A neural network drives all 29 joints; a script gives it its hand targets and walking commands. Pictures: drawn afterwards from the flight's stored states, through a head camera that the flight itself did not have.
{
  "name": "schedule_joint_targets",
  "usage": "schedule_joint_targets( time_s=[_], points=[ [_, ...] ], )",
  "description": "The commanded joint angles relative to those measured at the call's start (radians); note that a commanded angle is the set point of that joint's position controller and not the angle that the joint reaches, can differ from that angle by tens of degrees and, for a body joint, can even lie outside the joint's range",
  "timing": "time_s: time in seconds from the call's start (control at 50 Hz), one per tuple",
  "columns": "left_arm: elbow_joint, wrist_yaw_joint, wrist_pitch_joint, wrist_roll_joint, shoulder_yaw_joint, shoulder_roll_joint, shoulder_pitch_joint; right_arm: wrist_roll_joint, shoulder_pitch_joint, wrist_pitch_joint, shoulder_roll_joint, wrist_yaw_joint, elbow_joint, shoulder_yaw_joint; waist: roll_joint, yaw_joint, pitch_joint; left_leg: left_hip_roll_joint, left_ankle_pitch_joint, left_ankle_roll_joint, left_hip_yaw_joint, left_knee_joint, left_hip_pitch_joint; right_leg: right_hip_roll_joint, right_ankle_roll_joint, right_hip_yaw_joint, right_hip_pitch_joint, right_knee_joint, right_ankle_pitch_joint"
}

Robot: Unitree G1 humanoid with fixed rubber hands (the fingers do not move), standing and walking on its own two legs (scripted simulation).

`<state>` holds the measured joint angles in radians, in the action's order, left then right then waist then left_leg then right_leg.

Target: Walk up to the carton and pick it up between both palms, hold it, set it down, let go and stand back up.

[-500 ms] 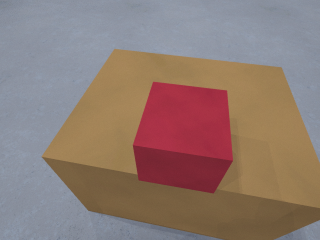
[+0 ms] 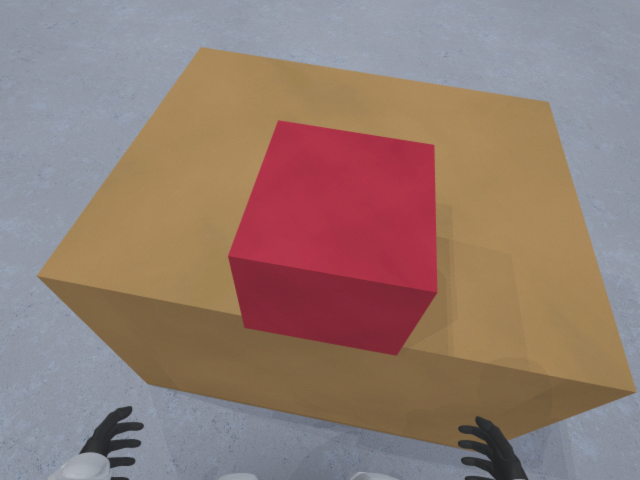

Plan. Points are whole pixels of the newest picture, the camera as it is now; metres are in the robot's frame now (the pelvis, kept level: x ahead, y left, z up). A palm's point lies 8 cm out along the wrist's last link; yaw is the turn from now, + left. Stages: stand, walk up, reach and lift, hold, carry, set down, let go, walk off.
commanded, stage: reach and lift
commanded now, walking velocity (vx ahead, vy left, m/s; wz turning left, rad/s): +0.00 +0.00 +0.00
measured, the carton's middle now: (337, 238) +0.45 -0.01 -0.02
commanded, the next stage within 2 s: none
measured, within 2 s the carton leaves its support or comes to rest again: neither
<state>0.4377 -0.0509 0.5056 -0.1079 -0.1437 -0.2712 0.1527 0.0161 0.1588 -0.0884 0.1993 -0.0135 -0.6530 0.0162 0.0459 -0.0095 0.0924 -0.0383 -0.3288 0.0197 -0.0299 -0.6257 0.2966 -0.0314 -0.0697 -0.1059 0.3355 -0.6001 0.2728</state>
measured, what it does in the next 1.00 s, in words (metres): stands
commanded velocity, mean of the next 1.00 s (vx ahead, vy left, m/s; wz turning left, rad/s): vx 0.00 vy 0.00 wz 0.00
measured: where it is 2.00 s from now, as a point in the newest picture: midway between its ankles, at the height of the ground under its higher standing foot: outside the picture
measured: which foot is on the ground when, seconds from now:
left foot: down 0.00-1.00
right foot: down 0.00-1.00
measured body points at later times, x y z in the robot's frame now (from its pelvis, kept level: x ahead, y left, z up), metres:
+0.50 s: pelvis +0.00 +0.02 +0.01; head +0.02 +0.03 +0.46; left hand +0.17 +0.27 -0.08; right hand +0.15 -0.21 -0.07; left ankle +0.00 +0.13 -0.73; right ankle +0.03 -0.07 -0.73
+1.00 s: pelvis +0.02 +0.02 +0.02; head +0.01 +0.04 +0.47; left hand +0.20 +0.26 -0.05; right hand +0.19 -0.20 -0.04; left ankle +0.00 +0.13 -0.73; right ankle +0.03 -0.07 -0.73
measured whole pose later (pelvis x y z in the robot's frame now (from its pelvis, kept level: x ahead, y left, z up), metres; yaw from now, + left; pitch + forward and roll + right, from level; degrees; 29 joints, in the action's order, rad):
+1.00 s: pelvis +0.02 +0.02 +0.02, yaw -1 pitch -4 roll +0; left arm 0.51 0.00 -0.11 0.12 0.03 -0.27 0.23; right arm 0.08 0.24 0.26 0.11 0.00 -0.61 0.06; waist 0.03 -0.03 0.04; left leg -0.02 -0.26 -0.01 -0.06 -0.41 0.08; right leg -0.02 -0.04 -0.07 0.13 -0.38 0.19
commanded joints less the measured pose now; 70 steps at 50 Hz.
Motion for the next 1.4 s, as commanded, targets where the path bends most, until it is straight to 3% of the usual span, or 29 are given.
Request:
schedule_joint_targets(
  time_s=[0.0, 0.06, 0.1, 0.18, 0.22, 0.26, 0.32, 0.44, 0.56, 0.68, 0.9, 1.14, 1.38],
  points=[
    [-0.159, 0.015, -0.076, 0.044, -0.02, -0.184, -0.235, -0.037, -0.152, 0.049, -0.018, 0.026, 0.161, 0.034, -0.048, 0.007, -0.231, -0.026, -0.005, -0.017, -0.07, 0.04, 0.276, 0.15, 0.049, 0.247, -0.262, 0.088, 0.076],
    [-0.147, 0.01, -0.088, 0.08, 0.003, -0.19, -0.166, -0.021, -0.092, 0.07, 0.0, 0.059, 0.125, 0.041, -0.104, 0.02, -0.271, -0.037, 0.02, -0.029, -0.067, 0.056, 0.227, 0.106, 0.041, 0.152, -0.305, 0.031, -0.078],
    [-0.126, 0.006, -0.104, 0.094, 0.008, -0.178, -0.094, -0.005, -0.043, 0.09, 0.019, 0.071, 0.103, 0.039, -0.118, 0.02, -0.255, -0.026, 0.108, -0.02, -0.065, 0.093, 0.144, 0.066, 0.042, 0.088, -0.33, 0.04, -0.17],
    [-0.098, 0.01, -0.146, 0.092, 0.011, -0.129, 0.063, 0.011, 0.044, 0.135, 0.054, 0.062, 0.07, 0.031, -0.072, 0.013, -0.189, 0.027, 0.352, 0.016, -0.047, 0.164, -0.044, 0.032, 0.056, 0.058, -0.36, 0.131, -0.266],
    [-0.083, 0.014, -0.178, 0.086, 0.016, -0.111, 0.089, 0.008, 0.062, 0.161, 0.062, 0.048, 0.066, 0.026, -0.057, 0.011, -0.147, 0.041, 0.395, 0.017, -0.04, 0.192, -0.092, 0.024, 0.058, 0.059, -0.354, 0.171, -0.279],
    [-0.066, 0.017, -0.224, 0.088, 0.02, -0.107, 0.066, -0.001, 0.061, 0.191, 0.053, 0.034, 0.076, 0.023, -0.036, 0.011, -0.108, 0.045, 0.379, 0.009, -0.037, 0.215, -0.114, 0.026, 0.058, 0.066, -0.321, 0.21, -0.245],
    [-0.058, 0.029, -0.296, 0.116, 0.039, -0.114, -0.032, -0.019, 0.021, 0.225, 0.008, 0.021, 0.11, 0.026, -0.03, 0.004, -0.064, 0.03, 0.24, -0.014, -0.039, 0.247, -0.084, 0.043, 0.047, 0.089, -0.253, 0.245, -0.12],
    [-0.076, 0.049, -0.385, 0.149, 0.081, -0.104, -0.05, 0.0, 0.029, 0.259, -0.009, 0.014, 0.129, 0.043, -0.099, -0.005, -0.081, 0.007, 0.125, -0.026, -0.035, 0.287, -0.033, 0.049, 0.022, 0.109, -0.295, 0.24, -0.046],
    [-0.041, 0.045, -0.432, 0.159, 0.09, -0.086, 0.031, 0.006, 0.071, 0.276, 0.024, 0.016, 0.112, 0.061, -0.075, -0.009, -0.085, 0.015, 0.227, -0.01, -0.028, 0.312, -0.082, 0.03, 0.022, 0.106, -0.333, 0.261, -0.088],
    [-0.04, 0.047, -0.496, 0.178, 0.107, -0.075, 0.033, 0.016, 0.067, 0.3, 0.014, 0.016, 0.134, 0.059, -0.046, -0.014, -0.063, 0.013, 0.239, -0.009, -0.023, 0.321, -0.101, 0.029, 0.021, 0.113, -0.312, 0.288, -0.078],
    [-0.04, 0.058, -0.634, 0.222, 0.145, -0.092, 0.003, 0.064, 0.035, 0.364, -0.014, 0.013, 0.134, 0.059, -0.078, -0.016, -0.067, 0.008, 0.181, -0.008, -0.01, 0.312, -0.083, 0.05, 0.004, 0.137, -0.294, 0.286, -0.047],
    [0.036, 0.037, -0.813, 0.258, 0.158, -0.096, -0.01, 0.121, -0.007, 0.491, -0.003, 0.024, 0.066, 0.047, -0.067, -0.004, -0.113, 0.02, 0.291, 0.009, 0.014, 0.258, -0.092, 0.04, 0.012, 0.142, -0.314, 0.243, -0.186],
    [0.089, 0.032, -0.962, 0.289, 0.176, -0.094, -0.086, 0.181, -0.083, 0.612, 0.003, 0.018, 0.028, 0.015, -0.067, 0.01, -0.145, 0.034, 0.265, 0.015, 0.032, 0.212, -0.037, 0.036, 0.023, 0.153, -0.317, 0.186, -0.231]
  ],
)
